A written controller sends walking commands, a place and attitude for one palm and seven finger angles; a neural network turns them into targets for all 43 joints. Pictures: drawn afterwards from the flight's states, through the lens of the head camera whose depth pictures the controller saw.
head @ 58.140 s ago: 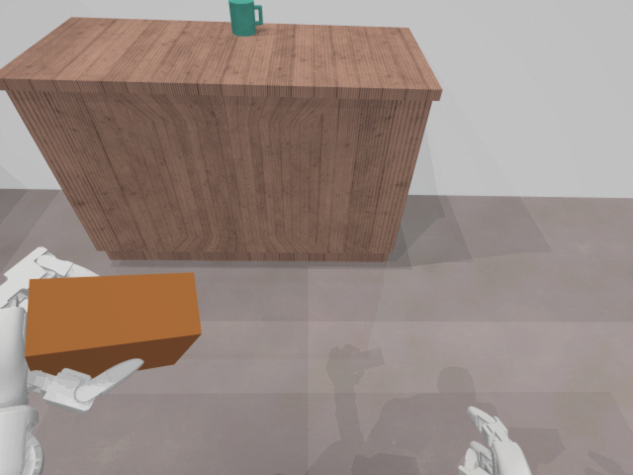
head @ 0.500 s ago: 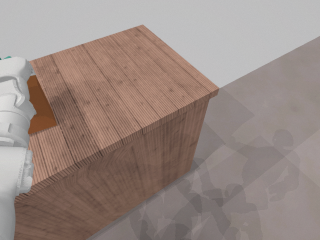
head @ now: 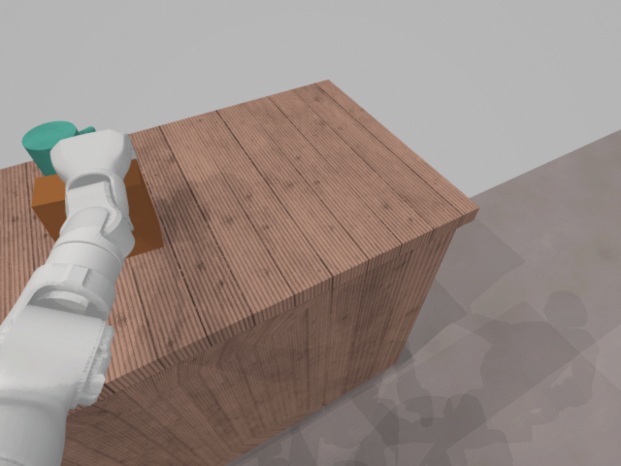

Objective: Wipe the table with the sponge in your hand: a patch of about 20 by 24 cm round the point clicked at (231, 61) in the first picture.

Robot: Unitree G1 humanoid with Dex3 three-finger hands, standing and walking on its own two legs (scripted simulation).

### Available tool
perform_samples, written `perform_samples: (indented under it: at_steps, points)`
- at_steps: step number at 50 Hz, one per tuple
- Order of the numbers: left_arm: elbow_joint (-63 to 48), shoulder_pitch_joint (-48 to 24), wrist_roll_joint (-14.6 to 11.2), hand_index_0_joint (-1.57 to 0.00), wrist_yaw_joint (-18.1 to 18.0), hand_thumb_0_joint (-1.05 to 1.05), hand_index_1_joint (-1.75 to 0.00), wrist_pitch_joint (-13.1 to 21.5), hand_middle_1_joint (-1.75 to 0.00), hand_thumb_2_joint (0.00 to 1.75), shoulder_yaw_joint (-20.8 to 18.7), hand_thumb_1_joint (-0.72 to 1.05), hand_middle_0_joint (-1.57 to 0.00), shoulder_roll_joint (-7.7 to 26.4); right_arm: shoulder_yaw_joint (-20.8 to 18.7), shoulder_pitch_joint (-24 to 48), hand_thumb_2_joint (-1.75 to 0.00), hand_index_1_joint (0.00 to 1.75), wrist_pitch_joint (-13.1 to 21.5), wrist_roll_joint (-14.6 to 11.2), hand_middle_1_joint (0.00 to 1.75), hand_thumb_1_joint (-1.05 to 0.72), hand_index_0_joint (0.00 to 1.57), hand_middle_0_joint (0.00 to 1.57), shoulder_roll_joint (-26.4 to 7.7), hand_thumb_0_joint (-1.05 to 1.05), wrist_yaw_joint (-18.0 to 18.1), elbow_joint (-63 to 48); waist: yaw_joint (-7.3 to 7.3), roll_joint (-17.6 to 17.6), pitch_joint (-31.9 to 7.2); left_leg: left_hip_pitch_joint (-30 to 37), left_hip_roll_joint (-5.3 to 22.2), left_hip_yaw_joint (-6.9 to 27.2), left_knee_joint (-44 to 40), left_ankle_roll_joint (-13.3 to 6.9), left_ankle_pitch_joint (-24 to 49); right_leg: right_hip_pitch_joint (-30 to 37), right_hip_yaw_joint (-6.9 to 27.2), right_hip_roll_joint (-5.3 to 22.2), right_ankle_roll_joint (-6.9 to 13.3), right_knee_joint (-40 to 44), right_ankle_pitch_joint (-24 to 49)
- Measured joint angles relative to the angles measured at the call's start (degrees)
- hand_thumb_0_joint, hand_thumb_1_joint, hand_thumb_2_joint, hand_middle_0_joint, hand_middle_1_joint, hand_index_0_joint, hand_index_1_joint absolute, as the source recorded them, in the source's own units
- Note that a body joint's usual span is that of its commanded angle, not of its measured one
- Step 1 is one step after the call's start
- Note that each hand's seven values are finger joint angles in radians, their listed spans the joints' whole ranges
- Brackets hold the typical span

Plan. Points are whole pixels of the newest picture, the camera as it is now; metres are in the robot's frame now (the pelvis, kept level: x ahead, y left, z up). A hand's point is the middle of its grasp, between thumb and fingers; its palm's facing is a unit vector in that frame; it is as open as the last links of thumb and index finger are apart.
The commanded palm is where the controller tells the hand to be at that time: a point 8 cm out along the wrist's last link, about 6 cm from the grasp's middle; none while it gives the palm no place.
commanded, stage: wipe back along the third lane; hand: left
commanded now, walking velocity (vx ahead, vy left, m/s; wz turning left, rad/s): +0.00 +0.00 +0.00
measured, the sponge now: (110, 227) +0.43 +0.31 +0.06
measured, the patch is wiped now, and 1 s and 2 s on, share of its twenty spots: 0.80 0.80 0.80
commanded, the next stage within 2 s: slide back across to the middle lane in 1.28 s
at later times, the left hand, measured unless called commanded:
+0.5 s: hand (120, 203) +0.42 +0.26 +0.13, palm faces +0.03 +0.00 -1.00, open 10.3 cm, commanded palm +0.37 +0.23 +0.16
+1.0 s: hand (134, 233) +0.36 +0.23 +0.13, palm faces +0.06 -0.04 -1.00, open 10.3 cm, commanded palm +0.32 +0.21 +0.16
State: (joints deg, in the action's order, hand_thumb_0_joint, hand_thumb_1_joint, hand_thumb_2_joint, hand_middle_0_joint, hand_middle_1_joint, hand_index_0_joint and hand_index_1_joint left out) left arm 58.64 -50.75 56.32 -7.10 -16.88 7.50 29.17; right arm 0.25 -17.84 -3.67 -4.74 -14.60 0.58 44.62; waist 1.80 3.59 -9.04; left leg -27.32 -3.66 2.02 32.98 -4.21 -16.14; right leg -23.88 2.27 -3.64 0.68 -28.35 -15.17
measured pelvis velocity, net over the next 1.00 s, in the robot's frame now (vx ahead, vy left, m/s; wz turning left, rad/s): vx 0.01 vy -0.03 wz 0.02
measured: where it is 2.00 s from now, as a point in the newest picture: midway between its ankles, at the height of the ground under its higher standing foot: outside the picture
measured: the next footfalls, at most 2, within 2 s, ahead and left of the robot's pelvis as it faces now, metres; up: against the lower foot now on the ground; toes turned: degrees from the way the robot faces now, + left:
none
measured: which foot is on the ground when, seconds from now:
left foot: down 0.00-1.00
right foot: down 0.00-1.00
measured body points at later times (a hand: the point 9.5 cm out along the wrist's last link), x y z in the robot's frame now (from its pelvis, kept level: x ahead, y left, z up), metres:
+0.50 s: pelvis +0.02 +0.00 +0.00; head +0.02 -0.02 +0.45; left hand +0.41 +0.26 +0.18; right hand +0.21 -0.22 -0.10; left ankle -0.01 +0.07 -0.73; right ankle -0.02 -0.12 -0.73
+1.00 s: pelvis +0.01 -0.03 +0.01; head -0.01 -0.07 +0.45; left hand +0.36 +0.23 +0.18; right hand +0.23 -0.25 -0.09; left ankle -0.01 +0.07 -0.73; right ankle -0.02 -0.12 -0.73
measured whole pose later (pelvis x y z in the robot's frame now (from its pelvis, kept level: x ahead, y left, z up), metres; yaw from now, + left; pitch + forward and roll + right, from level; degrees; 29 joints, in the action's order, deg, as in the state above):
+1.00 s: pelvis +0.01 -0.03 +0.01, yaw +1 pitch +3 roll +0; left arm 21.0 -26.3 54.5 -0.1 -34.5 13.2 23.6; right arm 3.4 -3.7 -8.4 -6.2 -15.6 0.5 37.1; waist -2.7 5.1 -6.8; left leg -15.8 -2.9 3.3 29.2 -1.9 -16.2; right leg -13.4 1.2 -4.3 3.2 -27.1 -16.5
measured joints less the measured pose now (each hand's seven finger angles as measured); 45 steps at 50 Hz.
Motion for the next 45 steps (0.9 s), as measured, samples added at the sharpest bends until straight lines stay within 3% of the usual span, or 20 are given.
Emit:
perform_samples:
  at_steps: [9, 15, 22, 36, 45]
  points:
    - [-4.7, 0.7, -0.1, -0.71, -0.1, 0.01, -1.39, -7.4, -1.4, 1.04, 4.5, -0.52, -0.7, -5.1, 0.2, 6.6, -0.9, 0.3, -0.5, 0.1, 0.3, -0.91, 0.2, 0.2, 0.5, 0.01, -0.9, -2.8, -2.08, 0.0, 0.4, 1.9, -1.4, 0.3, -1.3, -0.6, 0.5, 1.6, -0.4, 1.4, -0.3, 0.1, -0.6]
    - [-11.5, 5.0, -1.8, -0.68, 0.5, 0.0, -1.41, -11.2, -1.42, 1.03, 5.9, -0.49, -0.67, -7.3, 0.8, 8.6, -0.9, 0.3, -2.2, -0.2, 0.3, -0.91, 0.2, 0.2, 0.6, 0.01, -1.2, -4.0, -3.67, -0.1, -0.2, 4.2, -1.7, 0.9, -1.8, -0.6, 0.0, 4.0, -0.9, 1.7, -0.4, 0.5, -1.3]
    - [-16.0, 6.9, -0.5, -0.68, 3.1, 0.0, -1.41, -15.2, -1.42, 1.02, 7.5, -0.48, -0.67, -8.0, 1.8, 10.9, -0.9, 0.3, -3.9, -0.4, 0.3, -0.91, 0.2, 0.2, 0.7, 0.01, -1.1, -5.3, -3.88, -0.4, 0.6, 5.7, -1.5, 1.7, -1.8, -0.1, -0.4, 5.8, -1.7, 1.4, 0.2, 0.6, -1.8]
    - [-32.6, 20.0, -1.2, -0.67, 5.1, 0.0, -1.41, -16.3, -1.42, 1.02, 6.8, -0.48, -0.66, -6.4, 2.4, 11.1, -0.9, 0.3, -5.2, -1.0, 0.3, -0.91, 0.2, 0.2, -0.7, 0.01, -1.4, -6.8, -4.51, 1.5, 0.6, 9.1, -0.3, 1.6, -2.2, 1.0, -1.3, 8.9, -1.4, 0.3, 1.3, 1.0, -2.3]
    - [-36.4, 23.1, -2.1, -0.68, 6.2, 0.0, -1.41, -17.9, -1.42, 1.02, 6.1, -0.48, -0.67, -5.9, 3.1, 13.6, -0.9, 0.3, -5.1, -1.4, 0.3, -0.91, 0.2, 0.2, -0.9, 0.01, -0.4, -6.9, -4.61, 1.5, 1.9, 11.1, 0.4, 1.3, -3.4, 1.9, -0.4, 10.2, -1.1, -0.4, 2.1, 1.2, -1.6]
